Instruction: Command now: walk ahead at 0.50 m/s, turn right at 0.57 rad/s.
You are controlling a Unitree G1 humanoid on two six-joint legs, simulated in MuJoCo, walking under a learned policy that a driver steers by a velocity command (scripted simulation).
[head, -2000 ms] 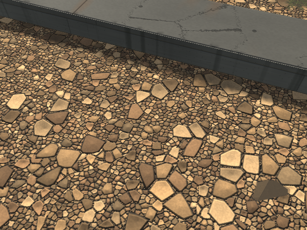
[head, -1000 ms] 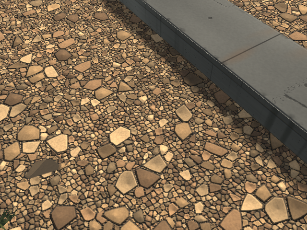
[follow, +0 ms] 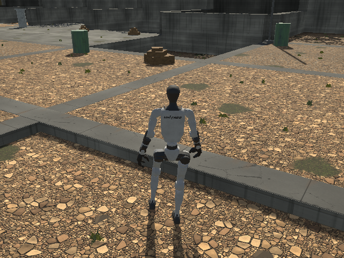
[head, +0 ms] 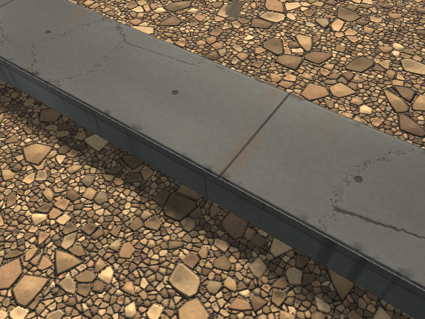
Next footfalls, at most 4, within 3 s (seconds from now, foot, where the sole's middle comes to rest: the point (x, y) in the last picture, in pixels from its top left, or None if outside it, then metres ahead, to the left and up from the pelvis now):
0.24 left None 0.32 0.14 -0.78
0.70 right None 0.40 -0.12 -0.78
1.12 left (230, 298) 0.53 0.02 -0.78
1.50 right None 0.46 -0.24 -0.78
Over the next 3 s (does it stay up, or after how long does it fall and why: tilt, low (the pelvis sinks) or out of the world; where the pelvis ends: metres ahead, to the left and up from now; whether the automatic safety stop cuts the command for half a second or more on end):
stays up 1.02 -0.70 0.16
